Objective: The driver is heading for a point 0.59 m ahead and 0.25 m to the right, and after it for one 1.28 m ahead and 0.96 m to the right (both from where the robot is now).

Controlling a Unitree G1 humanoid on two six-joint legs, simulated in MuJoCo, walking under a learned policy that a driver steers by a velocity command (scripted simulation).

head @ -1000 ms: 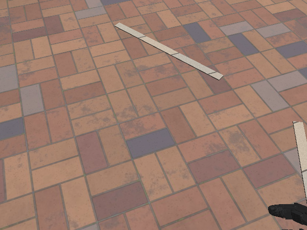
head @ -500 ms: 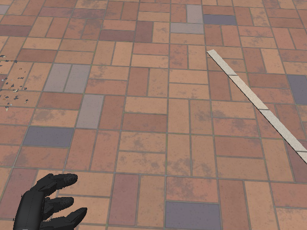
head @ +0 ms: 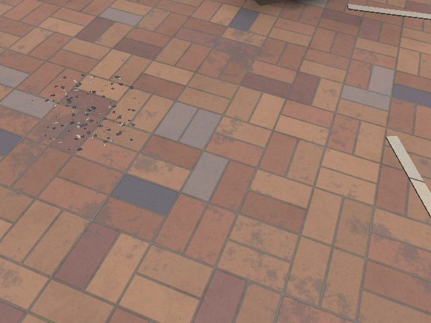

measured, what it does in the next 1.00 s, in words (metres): walks ahead, turning right: right foot, then right foot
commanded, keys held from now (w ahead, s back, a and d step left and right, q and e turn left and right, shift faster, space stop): shift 0.28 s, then w+shift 0.28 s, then w+e+shift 0.44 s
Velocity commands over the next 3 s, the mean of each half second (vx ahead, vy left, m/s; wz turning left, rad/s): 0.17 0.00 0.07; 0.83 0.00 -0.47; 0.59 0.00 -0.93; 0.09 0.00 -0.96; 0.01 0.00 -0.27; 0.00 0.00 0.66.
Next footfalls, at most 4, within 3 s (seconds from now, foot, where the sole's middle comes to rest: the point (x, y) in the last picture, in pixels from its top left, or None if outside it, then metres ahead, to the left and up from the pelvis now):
0.12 right None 0.03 -0.15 -0.78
1.00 right None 0.47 -0.12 -0.78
1.40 left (271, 214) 0.90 -0.21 -0.78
1.82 right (310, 276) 0.66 -0.32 -0.78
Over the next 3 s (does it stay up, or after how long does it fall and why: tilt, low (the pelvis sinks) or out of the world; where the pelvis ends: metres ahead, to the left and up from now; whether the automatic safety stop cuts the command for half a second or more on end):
stays up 0.80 -0.22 0.00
